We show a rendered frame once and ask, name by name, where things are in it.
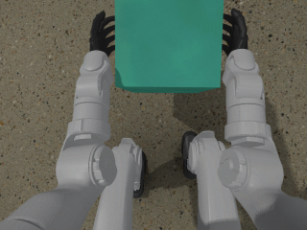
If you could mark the left robot thigh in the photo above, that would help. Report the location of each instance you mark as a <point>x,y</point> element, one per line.
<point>115,206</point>

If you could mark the robot right hand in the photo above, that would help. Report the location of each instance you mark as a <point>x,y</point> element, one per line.
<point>237,38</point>

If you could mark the right robot forearm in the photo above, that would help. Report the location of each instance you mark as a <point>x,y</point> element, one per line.
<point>245,106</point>

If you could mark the robot right foot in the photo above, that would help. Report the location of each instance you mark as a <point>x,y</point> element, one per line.
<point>187,138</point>

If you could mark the left robot forearm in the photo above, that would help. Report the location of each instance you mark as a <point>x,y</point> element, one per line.
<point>91,103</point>

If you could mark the robot right upper arm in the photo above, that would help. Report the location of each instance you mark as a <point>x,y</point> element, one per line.
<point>255,177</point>

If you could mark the robot left hand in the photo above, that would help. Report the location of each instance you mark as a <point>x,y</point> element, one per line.
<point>98,40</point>

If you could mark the carton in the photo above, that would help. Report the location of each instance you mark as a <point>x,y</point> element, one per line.
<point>168,46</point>

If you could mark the robot left upper arm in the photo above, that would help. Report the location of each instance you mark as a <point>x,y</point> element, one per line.
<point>82,172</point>

